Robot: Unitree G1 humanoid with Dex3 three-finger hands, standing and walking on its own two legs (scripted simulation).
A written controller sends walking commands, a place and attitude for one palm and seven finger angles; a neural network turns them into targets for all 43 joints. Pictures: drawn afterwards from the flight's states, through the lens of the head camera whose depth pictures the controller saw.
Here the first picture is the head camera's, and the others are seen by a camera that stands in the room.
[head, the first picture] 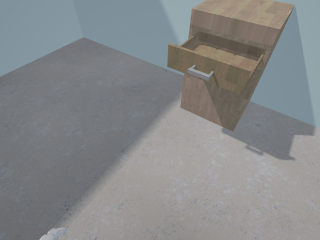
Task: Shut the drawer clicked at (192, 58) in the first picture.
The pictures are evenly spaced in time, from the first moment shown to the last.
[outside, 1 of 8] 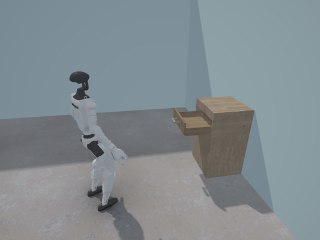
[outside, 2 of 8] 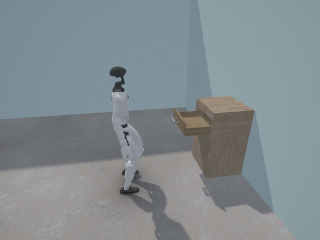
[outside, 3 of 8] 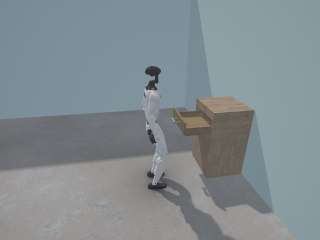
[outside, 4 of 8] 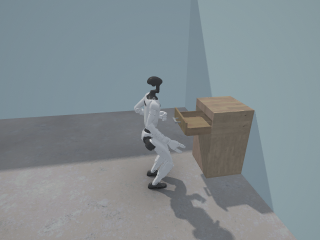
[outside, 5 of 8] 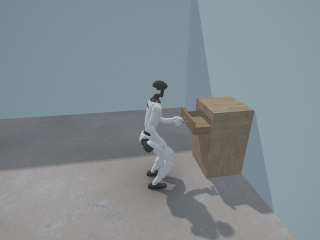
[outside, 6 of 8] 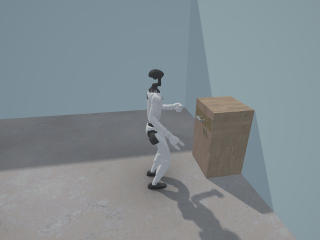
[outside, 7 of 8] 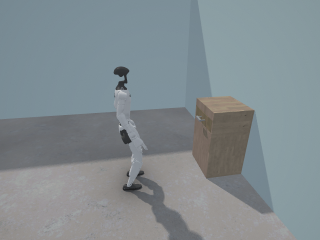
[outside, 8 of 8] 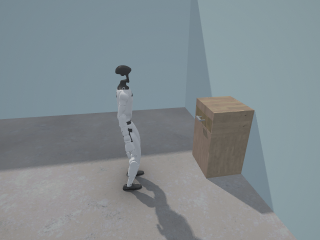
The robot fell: no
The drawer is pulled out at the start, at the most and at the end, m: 0.30 0.30 0.00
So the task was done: yes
